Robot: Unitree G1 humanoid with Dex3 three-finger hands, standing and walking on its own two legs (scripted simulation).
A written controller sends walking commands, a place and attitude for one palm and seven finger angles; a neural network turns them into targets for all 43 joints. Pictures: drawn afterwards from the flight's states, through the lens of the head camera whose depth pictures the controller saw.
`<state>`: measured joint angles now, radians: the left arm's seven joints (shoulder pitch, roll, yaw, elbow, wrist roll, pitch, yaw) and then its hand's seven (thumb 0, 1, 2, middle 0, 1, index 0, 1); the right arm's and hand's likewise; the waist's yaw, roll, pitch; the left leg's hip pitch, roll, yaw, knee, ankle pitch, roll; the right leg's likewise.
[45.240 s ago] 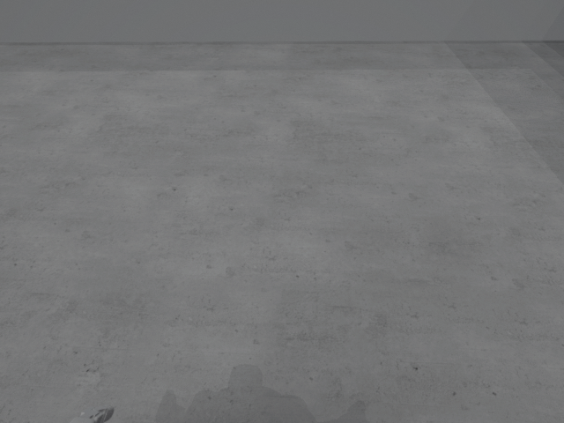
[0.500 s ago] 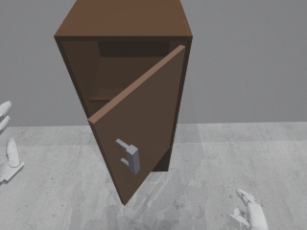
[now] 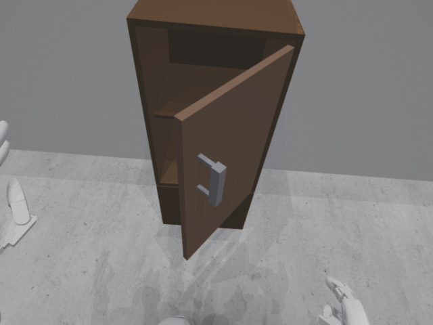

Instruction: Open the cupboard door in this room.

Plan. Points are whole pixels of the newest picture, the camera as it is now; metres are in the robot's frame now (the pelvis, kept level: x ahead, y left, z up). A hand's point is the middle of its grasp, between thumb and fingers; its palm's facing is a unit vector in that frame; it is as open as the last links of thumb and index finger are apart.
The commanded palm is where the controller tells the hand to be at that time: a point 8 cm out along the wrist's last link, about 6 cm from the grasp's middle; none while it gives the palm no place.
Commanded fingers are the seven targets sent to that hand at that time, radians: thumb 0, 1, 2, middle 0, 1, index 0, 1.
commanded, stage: step back with the hand held close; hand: left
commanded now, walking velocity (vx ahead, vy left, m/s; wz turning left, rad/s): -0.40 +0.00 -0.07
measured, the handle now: (209, 180) +0.39 +0.04 +0.04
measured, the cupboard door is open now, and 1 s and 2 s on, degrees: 52 52 52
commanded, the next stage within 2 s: stop stepping back and stand still in 0.28 s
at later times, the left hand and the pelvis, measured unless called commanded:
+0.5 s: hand (23, 276) +0.14 +0.22 +0.18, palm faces +0.25 -0.85 -0.46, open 7.4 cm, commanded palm +0.08 +0.28 +0.19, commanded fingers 0.00 0.90 0.90 -0.20 -0.30 -0.20 -0.30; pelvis -0.09 -0.01 +0.00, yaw -7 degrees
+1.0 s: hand out of the picture +0.07 +0.24 +0.18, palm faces +0.38 -0.82 -0.43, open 7.4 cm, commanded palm +0.01 +0.29 +0.19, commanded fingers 0.00 0.90 0.90 -0.20 -0.30 -0.20 -0.30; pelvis -0.15 +0.00 +0.01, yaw -5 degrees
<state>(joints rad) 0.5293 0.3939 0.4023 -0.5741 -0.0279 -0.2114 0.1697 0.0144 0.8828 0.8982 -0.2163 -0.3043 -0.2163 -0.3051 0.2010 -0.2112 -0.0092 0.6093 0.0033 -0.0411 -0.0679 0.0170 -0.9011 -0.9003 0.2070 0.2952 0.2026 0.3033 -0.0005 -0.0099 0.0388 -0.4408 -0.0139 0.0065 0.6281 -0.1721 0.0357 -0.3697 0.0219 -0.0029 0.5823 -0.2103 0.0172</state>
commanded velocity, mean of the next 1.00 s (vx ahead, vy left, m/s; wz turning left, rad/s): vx -0.05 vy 0.00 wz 0.00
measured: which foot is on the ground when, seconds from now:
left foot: down 0.00-0.36, up 0.38-0.44, down 0.46-0.64, up 0.66-0.78, down 0.80-1.00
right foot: down 0.00-0.00, up 0.02-0.30, down 0.32-1.00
